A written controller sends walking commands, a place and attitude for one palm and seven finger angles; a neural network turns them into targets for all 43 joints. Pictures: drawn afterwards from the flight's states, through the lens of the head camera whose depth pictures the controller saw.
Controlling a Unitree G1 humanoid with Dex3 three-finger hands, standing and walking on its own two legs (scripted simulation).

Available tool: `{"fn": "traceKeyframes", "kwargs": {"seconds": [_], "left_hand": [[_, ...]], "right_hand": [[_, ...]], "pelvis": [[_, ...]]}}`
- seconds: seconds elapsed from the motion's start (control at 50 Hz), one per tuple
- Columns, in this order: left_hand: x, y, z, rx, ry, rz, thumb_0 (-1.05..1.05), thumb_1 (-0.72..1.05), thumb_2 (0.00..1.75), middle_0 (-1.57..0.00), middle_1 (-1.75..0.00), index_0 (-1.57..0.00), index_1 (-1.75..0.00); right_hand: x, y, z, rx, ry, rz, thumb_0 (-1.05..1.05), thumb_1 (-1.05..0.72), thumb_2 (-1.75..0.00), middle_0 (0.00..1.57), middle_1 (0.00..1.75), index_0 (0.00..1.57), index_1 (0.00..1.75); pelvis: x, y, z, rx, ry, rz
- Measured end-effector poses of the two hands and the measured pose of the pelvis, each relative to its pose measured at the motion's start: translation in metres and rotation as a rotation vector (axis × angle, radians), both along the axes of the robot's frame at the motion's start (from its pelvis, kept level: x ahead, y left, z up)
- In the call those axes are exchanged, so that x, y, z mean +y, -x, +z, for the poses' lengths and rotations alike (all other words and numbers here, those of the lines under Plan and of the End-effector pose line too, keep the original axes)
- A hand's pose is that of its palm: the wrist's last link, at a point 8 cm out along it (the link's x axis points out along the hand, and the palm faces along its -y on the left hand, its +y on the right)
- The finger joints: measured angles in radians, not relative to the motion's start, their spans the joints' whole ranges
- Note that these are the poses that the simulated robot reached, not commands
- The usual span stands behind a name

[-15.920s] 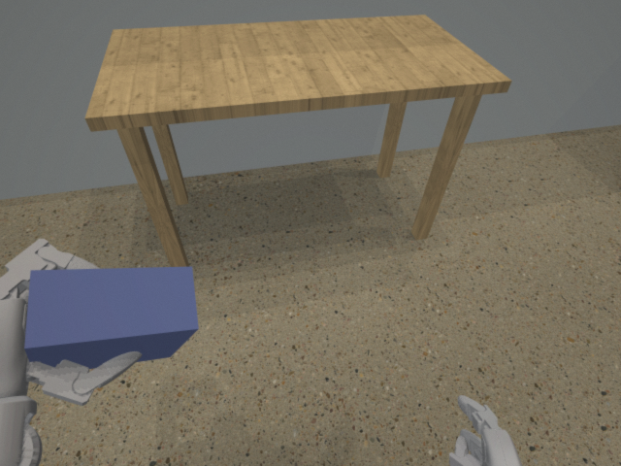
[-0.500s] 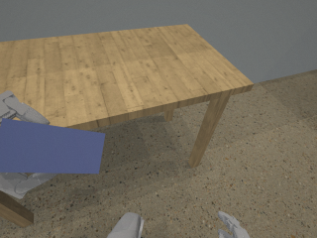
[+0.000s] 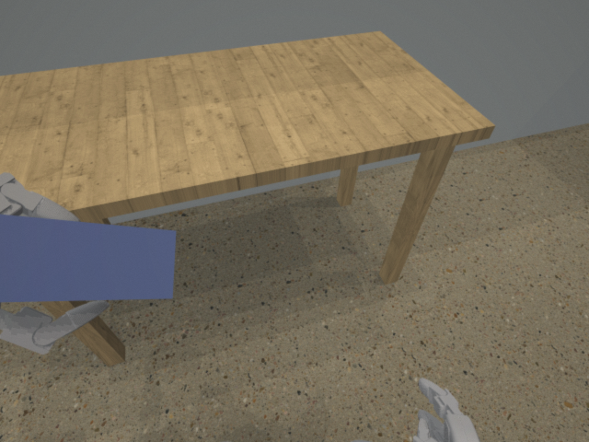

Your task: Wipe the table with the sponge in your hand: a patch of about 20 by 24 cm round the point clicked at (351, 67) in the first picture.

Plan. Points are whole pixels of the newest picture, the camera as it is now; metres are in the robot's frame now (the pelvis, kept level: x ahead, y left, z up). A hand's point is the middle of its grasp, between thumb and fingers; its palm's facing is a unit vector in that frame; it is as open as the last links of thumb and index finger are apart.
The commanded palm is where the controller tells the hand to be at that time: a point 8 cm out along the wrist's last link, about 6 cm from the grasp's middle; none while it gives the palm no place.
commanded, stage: come to a stop and stand still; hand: left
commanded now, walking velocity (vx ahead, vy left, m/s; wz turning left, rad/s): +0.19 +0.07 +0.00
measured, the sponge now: (109, 267) +0.23 +0.21 +0.18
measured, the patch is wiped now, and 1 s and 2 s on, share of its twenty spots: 0.00 0.00 0.00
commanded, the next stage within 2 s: look again from close up in 1.58 s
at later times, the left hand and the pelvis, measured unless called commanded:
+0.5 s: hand (115, 232) +0.25 +0.19 +0.22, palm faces +0.32 -0.78 -0.54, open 10.3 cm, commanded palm +0.18 +0.25 +0.19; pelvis +0.00 -0.02 +0.00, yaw -3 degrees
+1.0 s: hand (138, 218) +0.28 +0.19 +0.20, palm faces +0.35 -0.82 -0.45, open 10.3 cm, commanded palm +0.22 +0.24 +0.19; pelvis +0.05 -0.03 +0.01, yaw -2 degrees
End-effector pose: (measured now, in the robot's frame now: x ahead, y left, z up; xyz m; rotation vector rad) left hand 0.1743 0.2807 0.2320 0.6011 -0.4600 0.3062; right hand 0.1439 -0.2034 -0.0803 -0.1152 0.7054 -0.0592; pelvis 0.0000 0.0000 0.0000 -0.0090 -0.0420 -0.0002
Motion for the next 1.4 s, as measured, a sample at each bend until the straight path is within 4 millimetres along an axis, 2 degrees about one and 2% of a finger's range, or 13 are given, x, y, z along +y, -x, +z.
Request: {"fn": "traceKeyframes", "kwargs": {"seconds": [0.06,0.14,0.28,0.34,0.42,0.54,0.66,0.74,0.8,0.9,1.04,1.24,1.4], "left_hand": [[0.000,0.020,0.005,-0.021,-0.110,0.083,-0.01,-0.53,1.02,-0.73,-1.30,-0.76,-1.29],[0.000,0.032,-0.013,-0.011,0.006,0.133,-0.01,-0.53,1.02,-0.73,-1.30,-0.76,-1.29],[-0.022,0.000,-0.058,0.161,0.205,0.054,-0.01,-0.53,1.02,-0.73,-1.30,-0.76,-1.29],[-0.034,-0.019,-0.048,0.119,0.168,-0.038,-0.01,-0.53,1.02,-0.73,-1.30,-0.76,-1.29],[-0.042,-0.033,-0.021,-0.013,0.035,-0.130,-0.01,-0.53,1.02,-0.73,-1.30,-0.76,-1.29],[-0.042,-0.041,0.010,0.026,-0.131,-0.081,-0.01,-0.53,1.02,-0.73,-1.30,-0.76,-1.29],[-0.034,-0.033,-0.022,0.206,-0.034,0.076,-0.01,-0.53,1.02,-0.72,-1.30,-0.76,-1.28],[-0.036,-0.032,-0.052,0.277,0.129,0.147,-0.01,-0.53,1.02,-0.72,-1.30,-0.76,-1.28],[-0.046,-0.042,-0.058,0.254,0.188,0.129,-0.01,-0.53,1.02,-0.72,-1.30,-0.76,-1.28],[-0.056,-0.065,-0.038,0.099,0.165,0.008,-0.01,-0.53,1.02,-0.73,-1.30,-0.76,-1.28],[-0.041,-0.071,-0.015,0.092,0.041,-0.019,-0.01,-0.53,1.02,-0.72,-1.30,-0.76,-1.28],[-0.008,-0.051,-0.053,0.229,0.193,0.078,-0.01,-0.53,1.02,-0.72,-1.30,-0.76,-1.28],[-0.002,-0.053,-0.040,0.132,0.220,0.043,-0.01,-0.53,1.02,-0.73,-1.30,-0.76,-1.28]], "right_hand": [[-0.009,0.006,-0.025,0.019,-0.024,0.020,0.01,-0.90,-0.90,0.21,0.30,0.21,0.30],[-0.025,0.016,-0.043,0.093,0.003,0.042,0.01,-0.90,-0.90,0.21,0.30,0.21,0.30],[-0.056,0.023,0.002,0.071,0.082,-0.044,0.01,-0.91,-0.90,0.20,0.30,0.20,0.30],[-0.067,0.020,0.018,0.036,0.147,-0.069,0.01,-0.91,-0.90,0.20,0.30,0.20,0.30],[-0.076,0.010,0.022,-0.038,0.176,-0.136,0.01,-0.91,-0.90,0.20,0.30,0.20,0.30],[-0.067,0.006,0.002,-0.011,0.053,-0.160,0.01,-0.91,-0.90,0.20,0.30,0.20,0.30],[-0.060,0.006,-0.031,0.116,-0.028,-0.120,0.01,-0.91,-0.90,0.20,0.30,0.20,0.30],[-0.060,0.000,-0.023,0.168,0.000,-0.056,0.01,-0.91,-0.90,0.20,0.30,0.20,0.30],[-0.063,-0.016,-0.012,0.149,0.050,-0.013,0.01,-0.91,-0.90,0.20,0.30,0.20,0.30],[-0.068,-0.054,0.006,0.035,0.112,-0.019,0.01,-0.91,-0.90,0.20,0.30,0.20,0.30],[-0.060,-0.085,0.031,-0.093,0.074,-0.063,0.01,-0.91,-0.90,0.20,0.30,0.20,0.30],[-0.033,-0.059,0.020,0.019,0.098,-0.043,0.01,-0.91,-0.90,0.20,0.30,0.20,0.30],[-0.011,-0.038,0.018,0.045,0.094,-0.032,0.01,-0.90,-0.90,0.20,0.30,0.21,0.30]], "pelvis": [[-0.014,0.009,-0.018,0.016,-0.004,0.006],[-0.017,0.016,-0.021,-0.028,0.031,0.034],[-0.021,0.012,0.006,0.006,-0.026,-0.030],[-0.021,0.008,0.007,0.014,-0.041,-0.037],[-0.015,0.005,-0.003,0.002,-0.061,-0.069],[-0.021,-0.007,0.001,0.027,-0.040,-0.055],[-0.034,-0.025,0.000,0.018,-0.016,-0.029],[-0.039,-0.034,0.011,0.021,-0.053,-0.040],[-0.042,-0.037,0.014,0.016,-0.060,-0.027],[-0.038,-0.042,0.007,0.002,-0.035,-0.030],[-0.029,-0.047,0.009,0.023,-0.008,-0.042],[-0.008,-0.046,0.013,0.016,0.001,-0.038],[0.004,-0.038,0.016,0.005,0.009,-0.035]]}}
